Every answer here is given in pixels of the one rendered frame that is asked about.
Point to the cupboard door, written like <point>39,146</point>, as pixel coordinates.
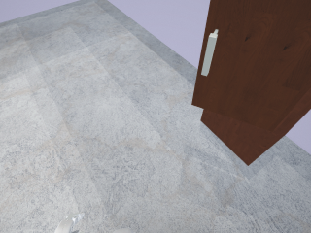
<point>261,64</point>

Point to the handle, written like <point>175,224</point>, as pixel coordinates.
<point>212,39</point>

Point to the left robot hand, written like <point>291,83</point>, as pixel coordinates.
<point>66,225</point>

